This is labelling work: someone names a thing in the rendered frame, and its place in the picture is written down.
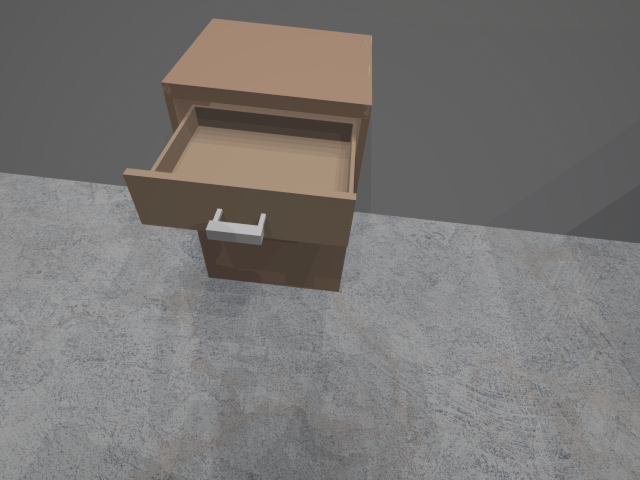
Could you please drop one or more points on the drawer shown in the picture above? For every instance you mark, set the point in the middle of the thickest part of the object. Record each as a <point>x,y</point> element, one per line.
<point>297,170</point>

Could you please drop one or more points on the handle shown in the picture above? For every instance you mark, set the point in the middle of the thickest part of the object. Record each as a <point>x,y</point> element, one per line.
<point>235,232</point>

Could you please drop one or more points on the cabinet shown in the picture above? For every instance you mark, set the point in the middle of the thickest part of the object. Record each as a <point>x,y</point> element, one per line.
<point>283,70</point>

